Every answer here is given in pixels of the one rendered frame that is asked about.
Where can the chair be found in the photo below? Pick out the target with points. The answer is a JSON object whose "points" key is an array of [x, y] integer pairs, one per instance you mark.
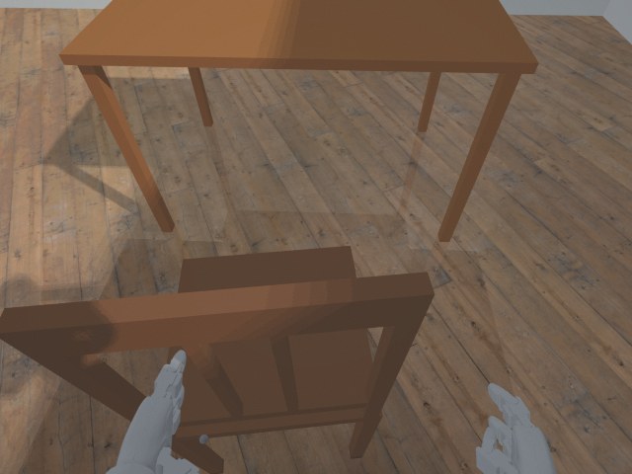
{"points": [[274, 341]]}

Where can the table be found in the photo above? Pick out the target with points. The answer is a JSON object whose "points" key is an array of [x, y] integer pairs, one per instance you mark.
{"points": [[460, 36]]}

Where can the robot right hand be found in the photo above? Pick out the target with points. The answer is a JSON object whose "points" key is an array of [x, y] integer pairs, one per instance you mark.
{"points": [[525, 449]]}

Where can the robot left hand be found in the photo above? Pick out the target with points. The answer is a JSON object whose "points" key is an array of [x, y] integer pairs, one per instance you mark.
{"points": [[154, 423]]}

